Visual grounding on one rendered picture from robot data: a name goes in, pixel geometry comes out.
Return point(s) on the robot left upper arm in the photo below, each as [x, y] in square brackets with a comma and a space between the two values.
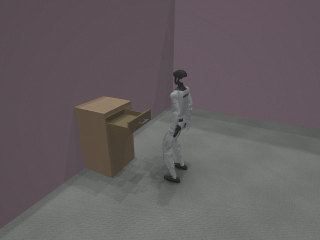
[174, 96]

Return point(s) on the robot left forearm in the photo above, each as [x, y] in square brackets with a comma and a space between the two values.
[174, 123]

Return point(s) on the robot right upper arm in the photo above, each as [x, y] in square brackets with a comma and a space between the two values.
[189, 103]

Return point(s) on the cabinet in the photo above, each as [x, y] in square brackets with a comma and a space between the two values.
[105, 152]

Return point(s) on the left robot hand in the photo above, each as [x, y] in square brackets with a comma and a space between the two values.
[170, 139]

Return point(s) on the robot left foot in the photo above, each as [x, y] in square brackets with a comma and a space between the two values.
[169, 178]

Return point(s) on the robot head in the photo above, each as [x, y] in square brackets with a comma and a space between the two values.
[179, 74]

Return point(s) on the robot right forearm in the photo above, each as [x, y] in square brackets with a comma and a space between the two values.
[188, 113]

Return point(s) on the right robot hand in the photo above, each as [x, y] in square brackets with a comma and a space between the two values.
[187, 125]

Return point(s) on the drawer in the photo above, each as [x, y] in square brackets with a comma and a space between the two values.
[127, 121]

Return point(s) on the handle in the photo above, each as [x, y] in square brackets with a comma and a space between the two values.
[146, 120]

